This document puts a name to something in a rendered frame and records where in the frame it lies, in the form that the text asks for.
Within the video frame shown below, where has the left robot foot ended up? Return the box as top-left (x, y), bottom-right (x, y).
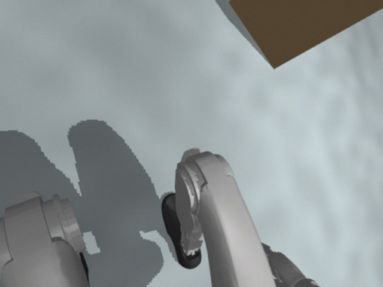
top-left (80, 252), bottom-right (89, 283)

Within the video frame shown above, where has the right robot hand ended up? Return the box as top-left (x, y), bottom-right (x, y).
top-left (262, 243), bottom-right (306, 287)

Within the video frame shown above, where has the right robot foot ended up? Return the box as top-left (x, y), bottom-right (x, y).
top-left (162, 193), bottom-right (202, 269)

